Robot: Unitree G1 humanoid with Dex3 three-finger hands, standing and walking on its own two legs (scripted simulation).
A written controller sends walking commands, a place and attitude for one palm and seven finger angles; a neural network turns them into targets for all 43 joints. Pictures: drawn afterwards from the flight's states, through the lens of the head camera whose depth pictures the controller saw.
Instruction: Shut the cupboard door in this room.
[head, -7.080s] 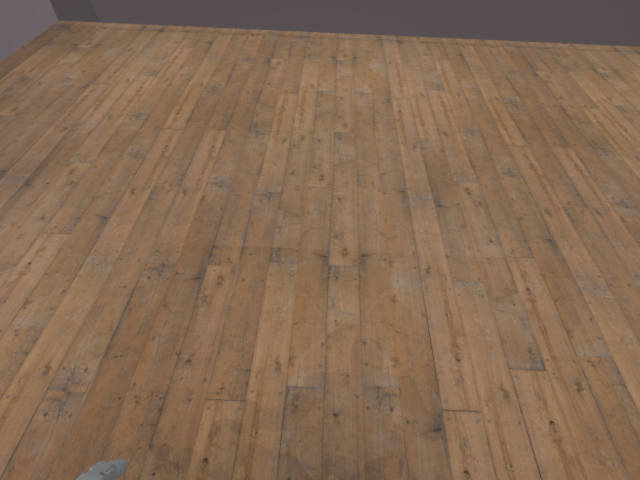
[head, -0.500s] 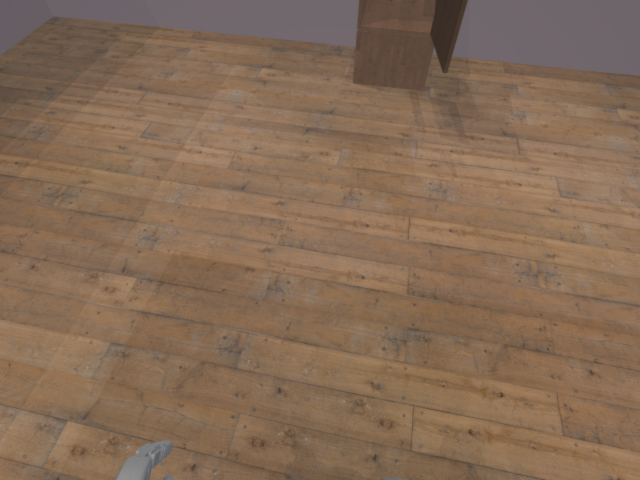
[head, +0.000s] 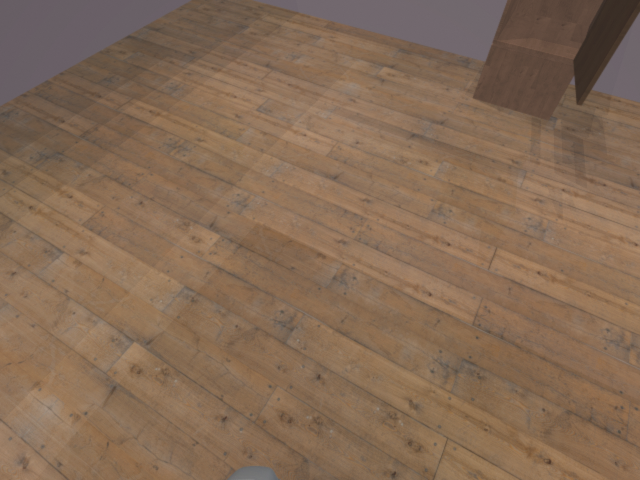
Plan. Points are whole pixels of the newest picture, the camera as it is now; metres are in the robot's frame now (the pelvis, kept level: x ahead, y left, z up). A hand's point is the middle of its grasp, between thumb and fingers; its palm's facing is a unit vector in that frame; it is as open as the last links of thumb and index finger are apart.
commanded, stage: turn or walk to find it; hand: left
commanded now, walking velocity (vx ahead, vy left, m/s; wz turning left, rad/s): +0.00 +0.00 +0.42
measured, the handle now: out of the picture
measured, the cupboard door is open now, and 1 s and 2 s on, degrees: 100 100 100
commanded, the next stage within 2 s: stand and wait in 0.24 s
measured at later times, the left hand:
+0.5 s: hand out of the picture +0.06 +0.21 -0.16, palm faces +0.16 -0.96 -0.25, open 7.4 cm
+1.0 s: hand out of the picture -0.05 +0.17 -0.18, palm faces +0.24 -0.96 -0.16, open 7.3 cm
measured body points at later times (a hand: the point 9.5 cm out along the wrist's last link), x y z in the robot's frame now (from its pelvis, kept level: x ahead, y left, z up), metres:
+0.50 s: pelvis +0.00 +0.00 +0.00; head +0.01 +0.00 +0.45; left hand +0.05 +0.26 -0.14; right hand +0.10 -0.22 -0.15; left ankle -0.02 +0.12 -0.74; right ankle +0.02 -0.11 -0.74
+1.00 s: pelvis -0.02 +0.00 +0.00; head -0.02 +0.02 +0.45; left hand -0.06 +0.23 -0.16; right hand +0.03 -0.21 -0.15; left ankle -0.04 +0.12 -0.74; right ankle +0.02 -0.11 -0.73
